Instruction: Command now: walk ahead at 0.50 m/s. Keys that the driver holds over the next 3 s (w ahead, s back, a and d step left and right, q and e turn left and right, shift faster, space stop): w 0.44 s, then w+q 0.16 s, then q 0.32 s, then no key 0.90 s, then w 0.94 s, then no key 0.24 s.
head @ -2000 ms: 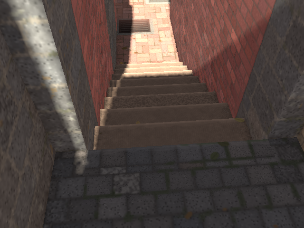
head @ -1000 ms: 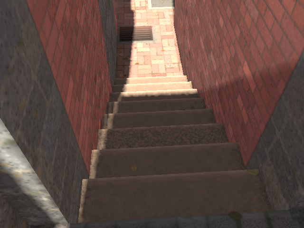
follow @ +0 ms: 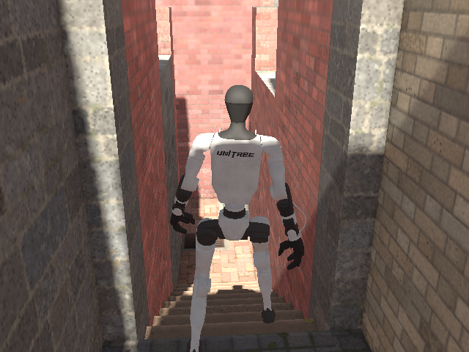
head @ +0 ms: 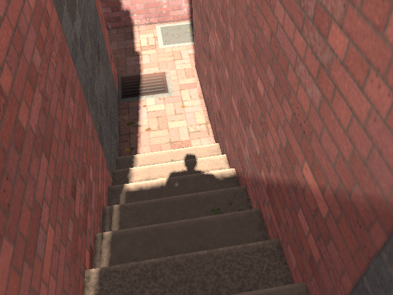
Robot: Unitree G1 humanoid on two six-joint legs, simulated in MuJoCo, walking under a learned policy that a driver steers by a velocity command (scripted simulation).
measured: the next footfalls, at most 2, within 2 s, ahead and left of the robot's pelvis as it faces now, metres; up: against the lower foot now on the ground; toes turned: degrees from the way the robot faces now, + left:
right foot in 0.08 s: +0.19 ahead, -0.18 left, -0.17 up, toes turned -3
left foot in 0.70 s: +0.50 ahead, +0.06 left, -0.34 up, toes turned +3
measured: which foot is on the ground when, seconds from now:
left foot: down 0.00-0.08, up 0.10-0.68, down 0.70-1.00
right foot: up 0.00-0.06, down 0.08-0.70, up 0.72-1.00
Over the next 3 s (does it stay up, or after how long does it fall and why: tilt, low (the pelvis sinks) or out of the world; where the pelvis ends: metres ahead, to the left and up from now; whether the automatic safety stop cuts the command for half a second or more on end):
stays up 1.01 0.05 -0.63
